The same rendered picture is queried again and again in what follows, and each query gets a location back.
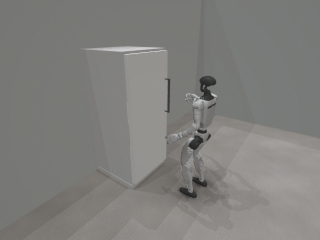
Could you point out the humanoid robot head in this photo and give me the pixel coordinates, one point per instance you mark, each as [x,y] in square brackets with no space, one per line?
[207,81]

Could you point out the left robot upper arm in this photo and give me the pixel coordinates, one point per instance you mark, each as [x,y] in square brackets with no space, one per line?
[197,106]

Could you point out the robot left forearm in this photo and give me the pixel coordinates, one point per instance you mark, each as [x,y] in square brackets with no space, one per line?
[187,132]

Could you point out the robot right hand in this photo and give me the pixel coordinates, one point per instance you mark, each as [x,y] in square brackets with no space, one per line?
[193,97]

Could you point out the robot torso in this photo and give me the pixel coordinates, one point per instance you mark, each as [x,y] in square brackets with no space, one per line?
[207,114]

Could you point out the robot left hand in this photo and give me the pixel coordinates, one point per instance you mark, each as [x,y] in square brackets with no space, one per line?
[173,138]

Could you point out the handle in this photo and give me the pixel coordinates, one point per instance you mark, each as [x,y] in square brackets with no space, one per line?
[168,100]

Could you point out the fridge door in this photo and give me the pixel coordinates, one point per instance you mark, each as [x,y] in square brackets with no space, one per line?
[146,76]

